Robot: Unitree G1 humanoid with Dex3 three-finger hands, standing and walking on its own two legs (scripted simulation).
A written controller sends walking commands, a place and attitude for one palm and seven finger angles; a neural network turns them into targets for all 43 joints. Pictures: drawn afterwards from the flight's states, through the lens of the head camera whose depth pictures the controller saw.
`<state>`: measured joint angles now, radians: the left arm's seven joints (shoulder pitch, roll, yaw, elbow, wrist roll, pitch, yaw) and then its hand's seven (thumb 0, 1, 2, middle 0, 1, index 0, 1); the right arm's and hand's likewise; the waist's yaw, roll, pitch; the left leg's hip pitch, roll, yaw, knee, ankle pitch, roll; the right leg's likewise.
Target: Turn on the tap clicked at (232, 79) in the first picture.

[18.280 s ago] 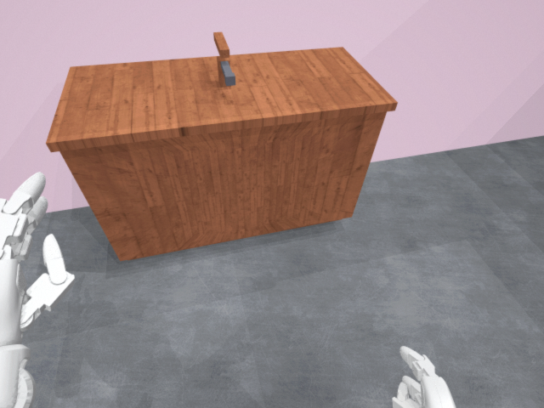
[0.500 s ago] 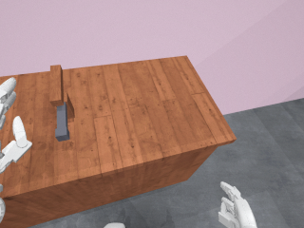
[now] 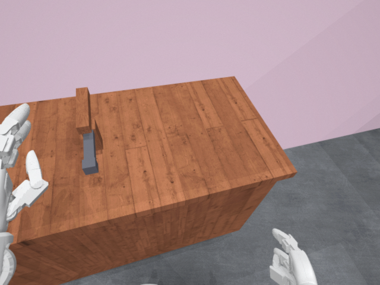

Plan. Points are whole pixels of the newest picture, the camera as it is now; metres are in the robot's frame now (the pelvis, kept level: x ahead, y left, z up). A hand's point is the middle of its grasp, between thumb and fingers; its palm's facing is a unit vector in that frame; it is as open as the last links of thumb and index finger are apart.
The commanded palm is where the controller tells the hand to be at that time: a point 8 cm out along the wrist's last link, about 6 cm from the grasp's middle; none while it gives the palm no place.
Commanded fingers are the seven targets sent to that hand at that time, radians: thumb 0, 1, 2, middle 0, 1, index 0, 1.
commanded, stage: come to a stop and stand still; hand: left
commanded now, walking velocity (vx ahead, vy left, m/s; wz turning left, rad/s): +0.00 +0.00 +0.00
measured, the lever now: (90, 166) +0.34 +0.26 +0.01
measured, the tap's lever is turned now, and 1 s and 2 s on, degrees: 0 0 0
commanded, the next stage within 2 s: look again from close up in 0.08 s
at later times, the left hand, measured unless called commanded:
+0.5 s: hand (47, 193) +0.21 +0.23 +0.16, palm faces +0.33 -0.86 -0.39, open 7.4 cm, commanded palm +0.15 +0.27 +0.18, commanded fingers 0.00 0.90 0.90 -0.20 -0.30 -0.20 -0.30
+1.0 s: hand (46, 215) +0.18 +0.22 +0.16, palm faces +0.52 -0.79 -0.32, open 7.4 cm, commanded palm +0.14 +0.25 +0.16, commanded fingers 0.00 0.90 0.90 -0.20 -0.30 -0.20 -0.30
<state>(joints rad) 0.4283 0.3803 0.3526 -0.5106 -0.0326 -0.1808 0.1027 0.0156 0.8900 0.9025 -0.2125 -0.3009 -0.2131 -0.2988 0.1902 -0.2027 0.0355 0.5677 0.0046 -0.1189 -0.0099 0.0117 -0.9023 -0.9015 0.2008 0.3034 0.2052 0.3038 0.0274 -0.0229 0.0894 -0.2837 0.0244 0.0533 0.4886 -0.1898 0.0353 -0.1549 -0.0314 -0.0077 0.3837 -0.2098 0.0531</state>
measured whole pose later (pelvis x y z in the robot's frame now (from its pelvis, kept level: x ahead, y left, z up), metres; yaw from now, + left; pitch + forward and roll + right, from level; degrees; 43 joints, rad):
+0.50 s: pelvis -0.01 -0.01 +0.00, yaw +0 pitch -2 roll -2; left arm 0.46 0.38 0.34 -0.48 -0.05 -0.22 0.08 0.02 0.89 0.90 -0.21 -0.30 -0.21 -0.30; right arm 0.21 -0.21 0.02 0.58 0.01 -0.15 -0.03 0.01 -0.90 -0.90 0.20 0.30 0.20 0.30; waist 0.01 -0.01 0.07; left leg -0.27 0.03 0.05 0.46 -0.16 0.03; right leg -0.15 -0.02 -0.01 0.37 -0.19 0.05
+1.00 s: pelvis -0.02 -0.06 -0.02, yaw +5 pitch -3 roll -1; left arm 0.25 0.37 0.34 -0.31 -0.08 -0.11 0.08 0.02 0.89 0.90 -0.21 -0.30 -0.21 -0.30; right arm 0.13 -0.22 0.05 0.68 0.00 -0.20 -0.05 0.01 -0.90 -0.90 0.20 0.30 0.20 0.30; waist 0.08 0.03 0.02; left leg -0.39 0.03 -0.06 0.67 -0.24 -0.03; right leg -0.28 -0.01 -0.10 0.70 -0.36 -0.03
